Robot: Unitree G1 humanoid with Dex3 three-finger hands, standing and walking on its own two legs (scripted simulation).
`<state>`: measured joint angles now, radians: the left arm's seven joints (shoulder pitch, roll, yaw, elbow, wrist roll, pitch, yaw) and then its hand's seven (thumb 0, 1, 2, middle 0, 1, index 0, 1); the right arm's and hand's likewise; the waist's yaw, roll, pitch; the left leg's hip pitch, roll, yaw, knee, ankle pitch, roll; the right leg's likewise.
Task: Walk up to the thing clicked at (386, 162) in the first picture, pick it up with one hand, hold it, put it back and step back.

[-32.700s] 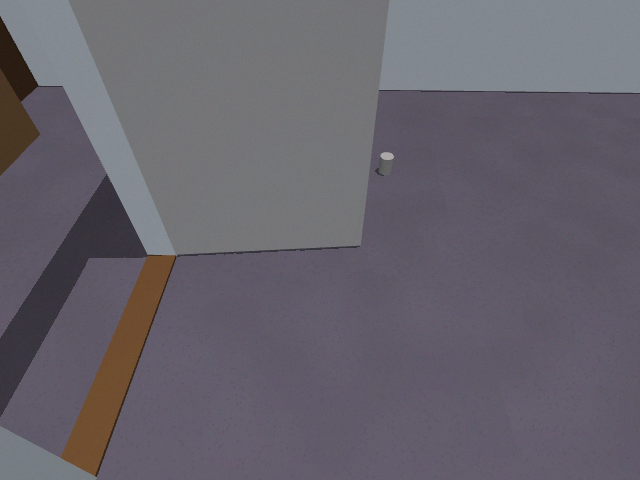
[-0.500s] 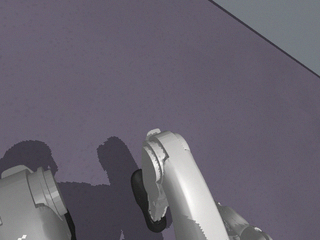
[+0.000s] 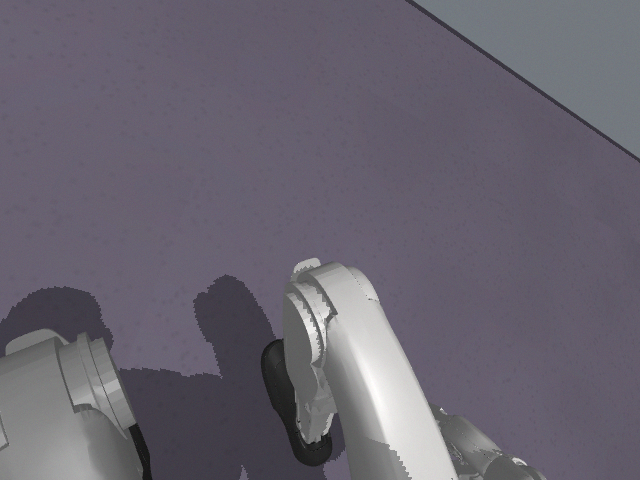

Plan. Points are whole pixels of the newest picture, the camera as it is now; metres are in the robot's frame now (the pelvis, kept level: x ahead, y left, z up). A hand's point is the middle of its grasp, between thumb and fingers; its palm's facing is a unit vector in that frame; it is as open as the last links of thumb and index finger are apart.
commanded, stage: close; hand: left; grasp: from above
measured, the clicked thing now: out of the picture +0.43 +0.36 -0.25
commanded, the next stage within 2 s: settle in 0.26 s
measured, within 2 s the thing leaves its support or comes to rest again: leaves its support in 0.74 s
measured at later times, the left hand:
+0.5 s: hand out of the picture +0.41 +0.36 -0.22, palm faces -0.43 -0.17 -0.89, open 10.1 cm
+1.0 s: hand out of the picture +0.41 +0.37 -0.15, palm faces -0.42 -0.11 -0.90, open 9.6 cm
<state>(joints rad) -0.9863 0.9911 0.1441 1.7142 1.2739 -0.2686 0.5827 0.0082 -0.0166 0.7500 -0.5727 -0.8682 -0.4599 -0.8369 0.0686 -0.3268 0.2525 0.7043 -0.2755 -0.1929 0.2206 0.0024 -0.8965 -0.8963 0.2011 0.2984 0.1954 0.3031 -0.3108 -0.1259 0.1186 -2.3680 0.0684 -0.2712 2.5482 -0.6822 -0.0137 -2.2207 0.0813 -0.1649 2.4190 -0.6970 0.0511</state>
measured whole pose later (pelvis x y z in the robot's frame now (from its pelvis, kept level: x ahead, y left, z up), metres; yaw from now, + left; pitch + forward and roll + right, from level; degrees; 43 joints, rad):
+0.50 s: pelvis +0.00 +0.00 +0.00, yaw +0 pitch +27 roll -12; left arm -0.98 1.00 0.15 1.71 1.27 -0.27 0.57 0.02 -0.02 0.72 -0.70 -0.81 -0.54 -0.83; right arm 0.07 -0.32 0.27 0.69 -0.28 -0.19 0.22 0.00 -0.90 -0.90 0.20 0.30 0.20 0.30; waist -0.31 -0.12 0.12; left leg -2.37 0.07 -0.27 2.55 -0.68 -0.02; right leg -2.23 0.08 -0.16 2.42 -0.69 0.05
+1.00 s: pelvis +0.00 +0.00 +0.02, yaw +3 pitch +32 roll -10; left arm -0.87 0.80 0.10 1.34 1.21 -0.16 0.37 0.03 0.02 0.64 -0.75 -0.75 -0.64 -0.75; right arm 0.08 -0.29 0.11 0.71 -0.17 -0.11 0.22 0.00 -0.92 -0.90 0.20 0.30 0.20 0.30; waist -0.21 -0.03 -0.02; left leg -2.37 0.05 -0.20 2.46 -0.67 -0.01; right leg -2.22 0.05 -0.12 2.37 -0.73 0.04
